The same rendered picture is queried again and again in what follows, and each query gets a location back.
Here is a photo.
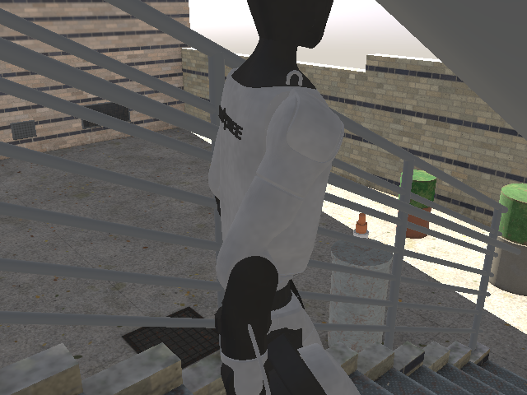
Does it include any humanoid robot head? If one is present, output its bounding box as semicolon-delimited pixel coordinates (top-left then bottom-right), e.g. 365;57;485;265
231;0;333;89

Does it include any robot right thigh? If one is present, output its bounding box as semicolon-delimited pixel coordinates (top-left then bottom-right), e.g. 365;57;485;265
264;333;361;395

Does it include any robot right forearm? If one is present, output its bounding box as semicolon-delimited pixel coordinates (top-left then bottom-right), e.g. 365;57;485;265
214;256;278;395

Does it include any robot right upper arm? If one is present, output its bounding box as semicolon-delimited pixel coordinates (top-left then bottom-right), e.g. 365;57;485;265
216;88;344;290

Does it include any robot left upper arm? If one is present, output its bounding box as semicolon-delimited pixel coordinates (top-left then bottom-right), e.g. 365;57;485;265
208;68;238;200

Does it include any robot left forearm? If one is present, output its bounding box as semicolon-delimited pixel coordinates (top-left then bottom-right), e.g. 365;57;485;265
215;196;221;216

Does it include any robot left hand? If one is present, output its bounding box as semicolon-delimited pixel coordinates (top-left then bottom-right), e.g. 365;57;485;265
290;279;305;309

